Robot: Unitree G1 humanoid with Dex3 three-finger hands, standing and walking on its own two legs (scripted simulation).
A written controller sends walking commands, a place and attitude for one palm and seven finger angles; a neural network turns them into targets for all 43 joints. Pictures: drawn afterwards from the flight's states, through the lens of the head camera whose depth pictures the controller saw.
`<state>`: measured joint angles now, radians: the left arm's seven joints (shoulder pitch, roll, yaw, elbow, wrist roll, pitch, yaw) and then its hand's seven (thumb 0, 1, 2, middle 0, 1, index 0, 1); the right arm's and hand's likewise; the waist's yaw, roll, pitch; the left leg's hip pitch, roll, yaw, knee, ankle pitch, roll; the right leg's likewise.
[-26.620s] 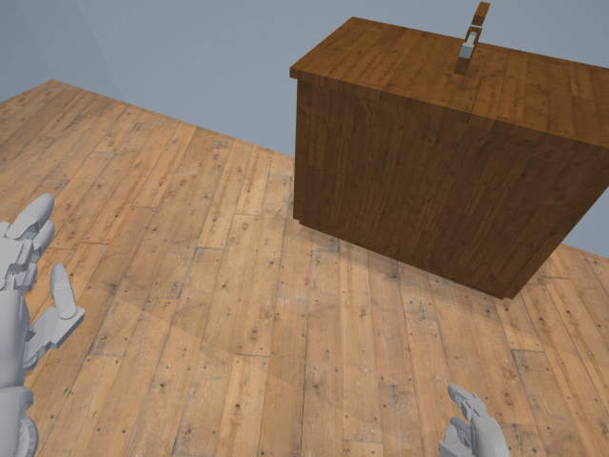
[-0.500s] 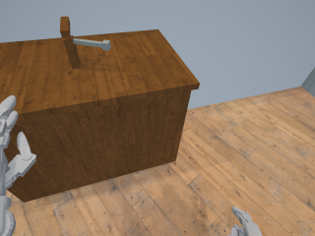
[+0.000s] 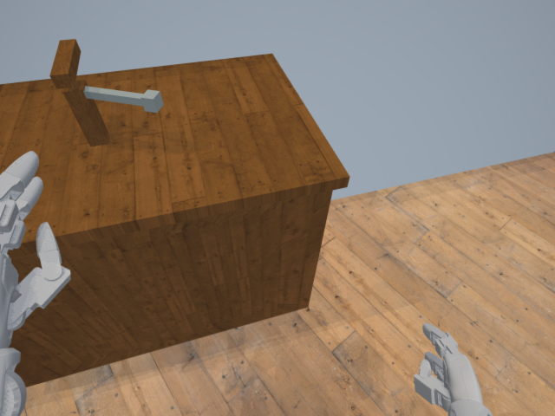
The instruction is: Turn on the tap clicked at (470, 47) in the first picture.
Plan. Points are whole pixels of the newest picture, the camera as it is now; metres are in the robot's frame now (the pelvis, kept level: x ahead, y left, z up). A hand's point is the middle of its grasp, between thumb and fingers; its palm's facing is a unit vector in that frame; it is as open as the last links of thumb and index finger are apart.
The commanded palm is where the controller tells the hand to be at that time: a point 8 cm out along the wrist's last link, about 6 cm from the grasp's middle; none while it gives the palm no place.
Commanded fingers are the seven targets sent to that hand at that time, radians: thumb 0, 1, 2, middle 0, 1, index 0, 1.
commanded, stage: take the last steps up to it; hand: left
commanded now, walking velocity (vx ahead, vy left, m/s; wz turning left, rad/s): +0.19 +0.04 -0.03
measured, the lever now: (152, 101) +0.59 +0.27 +0.13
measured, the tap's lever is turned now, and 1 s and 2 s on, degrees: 62 62 62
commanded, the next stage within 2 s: come to a stop and stand still in 0.14 s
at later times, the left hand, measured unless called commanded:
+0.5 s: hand (122, 178) +0.33 +0.21 +0.19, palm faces +0.38 -0.80 -0.46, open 7.4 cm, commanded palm +0.28 +0.26 +0.19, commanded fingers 0.00 0.90 0.90 -0.20 -0.30 -0.20 -0.30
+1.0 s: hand (62, 163) +0.34 +0.28 +0.21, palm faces +0.47 -0.79 -0.39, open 7.4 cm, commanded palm +0.25 +0.28 +0.19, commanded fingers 0.00 0.90 0.90 -0.20 -0.30 -0.20 -0.30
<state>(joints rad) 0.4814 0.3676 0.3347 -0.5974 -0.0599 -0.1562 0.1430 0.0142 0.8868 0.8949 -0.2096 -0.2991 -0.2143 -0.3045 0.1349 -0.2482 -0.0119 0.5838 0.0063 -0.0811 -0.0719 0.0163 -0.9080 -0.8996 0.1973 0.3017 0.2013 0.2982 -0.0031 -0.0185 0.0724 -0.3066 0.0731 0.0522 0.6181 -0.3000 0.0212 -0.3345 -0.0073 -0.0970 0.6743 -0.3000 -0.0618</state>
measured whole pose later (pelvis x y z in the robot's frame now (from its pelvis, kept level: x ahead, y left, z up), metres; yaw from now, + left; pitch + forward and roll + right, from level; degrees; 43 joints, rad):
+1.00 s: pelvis +0.08 +0.00 +0.02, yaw -3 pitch -2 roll +0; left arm 0.19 0.44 0.45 -0.29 -0.06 -0.16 0.12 0.01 0.89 0.90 -0.20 -0.30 -0.21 -0.30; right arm 0.17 -0.25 -0.02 0.56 0.03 -0.09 -0.03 0.02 -0.91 -0.90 0.20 0.30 0.20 0.30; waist 0.05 0.02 0.09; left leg -0.31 0.05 0.07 0.47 -0.14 0.00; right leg -0.20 0.05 -0.01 0.50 -0.27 -0.03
